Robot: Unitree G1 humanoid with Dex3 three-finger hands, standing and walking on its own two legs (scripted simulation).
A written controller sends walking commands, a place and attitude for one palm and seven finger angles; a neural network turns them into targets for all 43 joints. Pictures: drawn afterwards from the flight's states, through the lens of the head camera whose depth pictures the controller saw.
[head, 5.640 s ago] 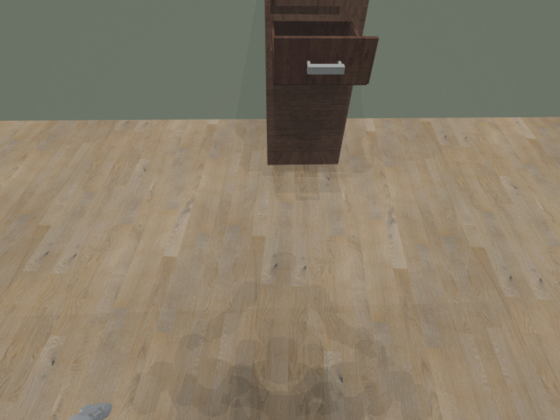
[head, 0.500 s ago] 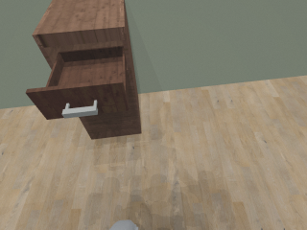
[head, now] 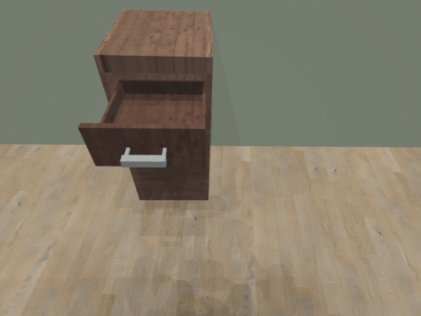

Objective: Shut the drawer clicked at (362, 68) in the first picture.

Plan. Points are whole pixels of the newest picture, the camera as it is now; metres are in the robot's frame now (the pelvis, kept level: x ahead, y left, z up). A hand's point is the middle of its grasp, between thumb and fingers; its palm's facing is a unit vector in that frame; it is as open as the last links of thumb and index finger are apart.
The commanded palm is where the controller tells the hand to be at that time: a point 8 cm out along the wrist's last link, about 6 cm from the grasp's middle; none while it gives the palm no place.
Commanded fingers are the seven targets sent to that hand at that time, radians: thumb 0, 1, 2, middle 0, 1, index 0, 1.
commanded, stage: take the last steps up to it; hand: left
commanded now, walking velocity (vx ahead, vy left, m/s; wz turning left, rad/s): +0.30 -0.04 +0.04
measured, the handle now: (145, 155) +0.54 +0.22 -0.06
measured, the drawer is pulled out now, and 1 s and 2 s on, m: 0.29 0.29 0.29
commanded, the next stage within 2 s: come to a stop and stand still in 0.66 s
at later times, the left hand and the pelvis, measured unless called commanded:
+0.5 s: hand out of the picture +0.04 +0.10 -0.16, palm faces +0.15 -0.98 -0.15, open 7.4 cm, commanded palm none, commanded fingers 0.00 0.90 0.90 -0.20 -0.30 -0.20 -0.30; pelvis +0.12 -0.04 +0.00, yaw +3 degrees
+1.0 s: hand (142, 267) +0.27 +0.19 -0.18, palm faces +0.10 -0.97 -0.21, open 7.4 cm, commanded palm none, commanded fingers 0.00 0.90 0.90 -0.20 -0.30 -0.20 -0.30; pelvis +0.23 +0.00 +0.00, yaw +3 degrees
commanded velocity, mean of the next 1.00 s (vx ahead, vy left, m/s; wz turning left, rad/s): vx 0.12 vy -0.02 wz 0.03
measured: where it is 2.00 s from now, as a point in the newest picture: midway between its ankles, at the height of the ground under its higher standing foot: outside the picture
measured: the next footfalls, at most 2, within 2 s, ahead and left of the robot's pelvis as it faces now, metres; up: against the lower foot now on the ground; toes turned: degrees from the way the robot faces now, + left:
right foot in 0.12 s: +0.10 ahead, -0.12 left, +0.00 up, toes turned -6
left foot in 0.66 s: +0.27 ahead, +0.10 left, +0.00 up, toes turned +11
